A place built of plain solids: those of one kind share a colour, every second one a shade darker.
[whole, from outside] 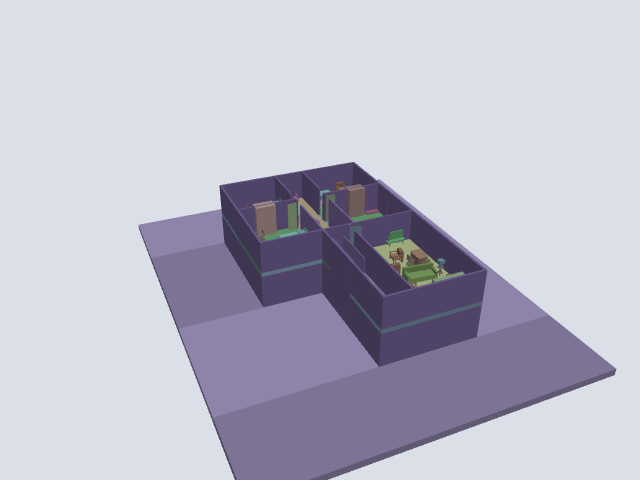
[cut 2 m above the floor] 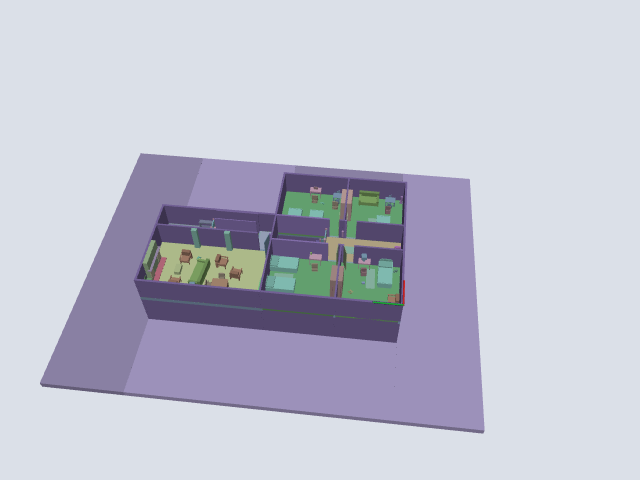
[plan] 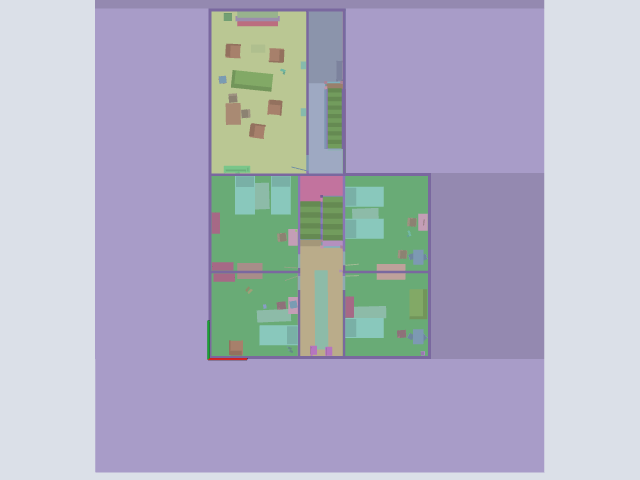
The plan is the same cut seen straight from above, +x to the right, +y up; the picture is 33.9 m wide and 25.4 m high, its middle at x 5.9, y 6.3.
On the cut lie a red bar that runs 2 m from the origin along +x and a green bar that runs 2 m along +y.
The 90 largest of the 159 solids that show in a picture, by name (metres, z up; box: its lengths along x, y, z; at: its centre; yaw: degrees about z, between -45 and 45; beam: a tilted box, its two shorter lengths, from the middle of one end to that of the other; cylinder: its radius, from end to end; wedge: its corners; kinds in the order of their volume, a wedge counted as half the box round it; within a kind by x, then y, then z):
{
 "under_1": {"box": [6.0, 18.55, 0.5], "at": [-3.0, 9.28, -0.33]},
 "under_2": {"box": [23.77, 6.0, 0.5], "at": [5.88, -3.0, -0.33]},
 "under_3": {"box": [23.77, 6.0, 0.5], "at": [5.88, 21.55, -0.33]},
 "under_4": {"box": [10.5, 8.7, 0.5], "at": [12.52, 14.2, -0.33]},
 "under_5": {"box": [6.0, 9.85, 0.5], "at": [14.77, 4.92, -0.33]},
 "wall_1": {"box": [0.16, 4.38, 5.48], "at": [0.08, 2.35, 2.4]},
 "wall_2": {"box": [0.16, 5.02, 5.48], "at": [0.08, 7.18, 2.4]},
 "wall_3": {"box": [0.16, 8.57, 5.48], "at": [0.08, 14.11, 2.4]},
 "wall_4": {"box": [4.86, 0.13, 5.48], "at": [2.43, 4.61, 2.4]},
 "wall_5": {"box": [7.27, 0.16, 5.48], "at": [3.63, 18.47, 2.4]},
 "wall_6": {"box": [0.13, 3.5, 2.36], "at": [4.79, 1.91, 3.96]},
 "wall_7": {"box": [0.13, 4.14, 2.36], "at": [4.79, 7.62, 3.96]},
 "wall_8": {"box": [0.13, 7.59, 2.36], "at": [5.24, 14.59, 3.96]},
 "wall_9": {"box": [11.77, 0.16, 5.48], "at": [5.88, 0.08, 2.4]},
 "wall_10": {"box": [11.77, 0.13, 2.36], "at": [5.88, 9.76, 3.96]},
 "wall_11": {"box": [0.06, 3.18, 2.36], "at": [6.28, 12.71, 3.96]},
 "wall_12": {"box": [0.22, 3.18, 5.48], "at": [7.16, 12.71, 2.4]},
 "wall_13": {"box": [0.13, 3.5, 2.36], "at": [7.17, 1.91, 3.96]},
 "wall_14": {"box": [0.13, 5.02, 2.82], "at": [7.17, 7.18, 1.07]},
 "wall_15": {"box": [0.13, 4.0, 2.36], "at": [7.17, 7.69, 3.96]},
 "wall_16": {"box": [0.16, 1.27, 5.48], "at": [7.19, 10.48, 2.4]},
 "wall_17": {"box": [0.16, 4.09, 5.48], "at": [7.19, 16.34, 2.4]},
 "wall_18": {"box": [4.66, 0.13, 5.48], "at": [9.44, 4.61, 2.4]},
 "wall_19": {"box": [4.66, 0.031, 5.48], "at": [9.44, 9.84, 2.4]},
 "wall_20": {"box": [0.16, 4.38, 5.48], "at": [11.69, 2.35, 2.4]},
 "wall_21": {"box": [0.16, 5.02, 5.48], "at": [11.69, 7.18, 2.4]},
 "stair_1": {"box": [1.07, 0.32, 2.92], "at": [5.39, 6.46, 1.16]},
 "stair_2": {"box": [1.07, 0.6, 2.75], "at": [5.39, 6.6, 1.08]},
 "stair_3": {"box": [1.07, 0.89, 2.59], "at": [5.39, 6.75, 0.99]},
 "stair_4": {"box": [1.07, 1.18, 2.43], "at": [5.39, 6.89, 0.91]},
 "stair_5": {"box": [1.07, 1.47, 2.26], "at": [5.39, 7.04, 0.83]},
 "stair_6": {"box": [1.07, 1.76, 2.1], "at": [5.39, 7.18, 0.75]},
 "stair_7": {"box": [1.07, 2.05, 1.94], "at": [5.39, 7.32, 0.67]},
 "stair_8": {"box": [1.07, 2.34, 0.46], "at": [6.58, 7.44, -0.07]},
 "stair_9": {"box": [1.07, 2.05, 0.63], "at": [6.58, 7.59, 0.01]},
 "stair_10": {"box": [1.07, 1.76, 0.79], "at": [6.58, 7.73, 0.1]},
 "stair_11": {"box": [1.07, 1.47, 0.95], "at": [6.58, 7.87, 0.18]},
 "stair_12": {"box": [1.07, 1.18, 1.12], "at": [6.58, 8.02, 0.26]},
 "stair_13": {"box": [1.07, 0.89, 1.28], "at": [6.58, 8.16, 0.34]},
 "stair_14": {"box": [1.07, 0.6, 1.44], "at": [6.58, 8.31, 0.42]},
 "stair_15": {"box": [1.07, 0.32, 1.61], "at": [6.58, 8.45, 0.5]},
 "stair_16": {"box": [0.74, 0.26, 3.16], "at": [6.68, 11.25, 0.99]},
 "stair_17": {"box": [0.74, 0.48, 2.96], "at": [6.68, 11.36, 0.89]},
 "stair_18": {"box": [0.74, 0.71, 2.76], "at": [6.68, 11.48, 0.79]},
 "stair_19": {"box": [0.74, 0.94, 2.55], "at": [6.68, 11.59, 0.69]},
 "stair_20": {"box": [0.74, 1.17, 2.35], "at": [6.68, 11.7, 0.58]},
 "stair_21": {"box": [0.74, 1.39, 2.14], "at": [6.68, 11.82, 0.48]},
 "stair_22": {"box": [0.74, 1.62, 1.94], "at": [6.68, 11.93, 0.38]},
 "stair_23": {"box": [0.74, 1.85, 1.73], "at": [6.68, 12.04, 0.28]},
 "stair_24": {"box": [0.74, 2.07, 1.53], "at": [6.68, 12.16, 0.17]},
 "stair_25": {"box": [0.74, 2.3, 1.32], "at": [6.68, 12.27, 0.07]},
 "stair_26": {"box": [0.74, 2.53, 1.12], "at": [6.68, 12.38, -0.03]},
 "stair_27": {"box": [0.74, 2.75, 0.91], "at": [6.68, 12.5, -0.13]},
 "stair_28": {"box": [0.74, 2.98, 0.71], "at": [6.68, 12.61, -0.23]},
 "stair_29": {"box": [0.74, 3.21, 0.5], "at": [6.68, 12.72, -0.34]},
 "upper_floor_chamber_1": {"box": [4.57, 4.38, 0.16], "at": [2.44, 2.35, 2.7]},
 "upper_floor_chamber_2": {"box": [4.57, 5.02, 0.16], "at": [2.44, 7.18, 2.7]},
 "upper_floor_chamber_3": {"box": [4.37, 4.38, 0.16], "at": [9.43, 2.35, 2.7]},
 "upper_floor_chamber_4": {"box": [4.37, 5.02, 0.16], "at": [9.43, 7.18, 2.7]},
 "floor_hall_1": {"box": [2.25, 6.14, 0.79], "at": [5.99, 3.23, -0.39]},
 "upper_floor_ballroom_1": {"box": [5.01, 8.57, 0.16], "at": [2.67, 14.11, 2.7]},
 "child_bed_1": {"box": [1.06, 2.06, 0.4], "at": [1.93, 8.68, 3.16]},
 "child_bed_2": {"box": [2.06, 1.06, 0.4], "at": [3.72, 1.26, 3.16]},
 "child_bed_3": {"box": [1.06, 2.06, 0.4], "at": [3.83, 8.68, 3.16]},
 "child_bed_4": {"box": [2.06, 1.06, 0.4], "at": [8.25, 1.64, 3.16]},
 "child_bed_5": {"box": [2.06, 1.06, 0.4], "at": [8.25, 6.89, 3.16]},
 "child_bed_6": {"box": [2.06, 1.06, 0.4], "at": [8.25, 8.59, 3.16]},
 "fixture_breast_chamber_1": {"box": [1.34, 0.31, 2.41], "at": [2.19, 4.38, 3.93]},
 "fixture_breast_chamber_2": {"box": [1.34, 0.42, 2.41], "at": [2.19, 4.88, 3.93]},
 "fixture_breast_chamber_3": {"box": [1.53, 0.35, 2.41], "at": [9.66, 4.37, 3.93]},
 "fixture_breast_chamber_4": {"box": [1.53, 0.36, 2.41], "at": [9.66, 4.85, 3.93]},
 "stair_landing_1": {"box": [1.07, 1.37, 1.77], "at": [5.39, 9.01, 0.59]},
 "stair_landing_2": {"box": [1.18, 1.08, 1.77], "at": [6.52, 9.15, 0.59]},
 "floor_back_hall_1": {"box": [1.81, 4.09, 0.5], "at": [6.21, 16.34, -0.54]},
 "upper_floor_upper_hall_1": {"box": [2.25, 5.81, 0.16], "at": [5.99, 3.06, 2.7]},
 "upper_floor_back_landing_1": {"box": [0.95, 3.48, 0.16], "at": [5.78, 12.86, 2.7]},
 "upper_floor_back_landing_2": {"box": [1.81, 1.3, 0.16], "at": [6.21, 10.47, 2.7]},
 "upper_floor_back_landing_3": {"box": [1.81, 3.79, 0.16], "at": [6.21, 16.49, 2.7]},
 "fixture_breast_ballroom_1": {"box": [2.17, 0.33, 2.41], "at": [2.6, 18.23, 3.93]},
 "wall_band_1": {"box": [0.16, 8.57, 0.31], "at": [0.08, 14.11, 2.62]},
 "wall_band_2": {"box": [7.27, 0.16, 0.31], "at": [3.63, 18.47, 2.62]},
 "wall_band_3": {"box": [8.96, 0.13, 0.31], "at": [7.29, 9.76, 2.62]},
 "wall_band_4": {"box": [0.16, 4.38, 0.31], "at": [11.69, 2.35, 2.62]},
 "sofa_1": {"box": [2.16, 0.93, 0.34], "at": [2.3, 14.73, 3.06], "yaw": -6.0},
 "sofa_2": {"box": [0.93, 1.6, 0.34], "at": [11.1, 2.9, 3.06]},
 "kitchen_table_1": {"box": [0.71, 1.06, 0.72], "at": [1.31, 12.97, 3.14], "yaw": 1.0},
 "billy_1": {"box": [0.28, 0.42, 2.02], "at": [5.02, 13.06, 3.79]},
 "billy_2": {"box": [0.28, 0.42, 2.02], "at": [5.02, 15.54, 3.79]},
 "rug_1": {"box": [0.7, 4.2, 0.08], "at": [5.97, 2.6, 2.75], "yaw": 0.4},
 "wall_foot_1": {"box": [0.16, 8.57, 0.17], "at": [0.08, 14.11, 2.7]}
}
